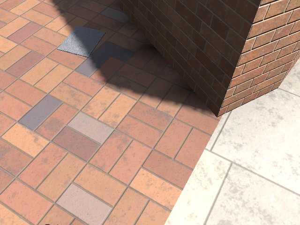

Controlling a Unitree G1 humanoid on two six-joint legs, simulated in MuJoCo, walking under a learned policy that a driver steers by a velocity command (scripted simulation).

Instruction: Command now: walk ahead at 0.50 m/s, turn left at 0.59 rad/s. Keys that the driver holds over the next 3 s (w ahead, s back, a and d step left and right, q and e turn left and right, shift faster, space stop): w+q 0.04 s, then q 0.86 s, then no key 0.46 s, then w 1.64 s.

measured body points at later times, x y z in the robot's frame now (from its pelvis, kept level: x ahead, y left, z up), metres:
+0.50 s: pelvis +0.17 -0.04 +0.00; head +0.21 -0.04 +0.45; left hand +0.17 +0.24 -0.12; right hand +0.39 -0.26 -0.12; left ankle +0.18 +0.09 -0.68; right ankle +0.23 -0.13 -0.74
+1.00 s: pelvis +0.19 -0.01 +0.00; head +0.21 +0.02 +0.45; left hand +0.14 +0.29 -0.12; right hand +0.43 -0.18 -0.11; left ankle +0.16 +0.08 -0.74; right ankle +0.28 -0.12 -0.70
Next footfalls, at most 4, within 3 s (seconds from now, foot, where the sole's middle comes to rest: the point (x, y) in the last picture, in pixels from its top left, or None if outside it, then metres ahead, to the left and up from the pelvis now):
0.14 right None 0.27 -0.13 -0.78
0.64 left None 0.20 0.10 -0.78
1.12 right None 0.33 -0.06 -0.78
1.40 left None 0.13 0.06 -0.78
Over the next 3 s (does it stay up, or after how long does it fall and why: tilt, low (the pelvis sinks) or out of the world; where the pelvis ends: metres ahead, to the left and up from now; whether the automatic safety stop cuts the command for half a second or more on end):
stays up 0.77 0.40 0.00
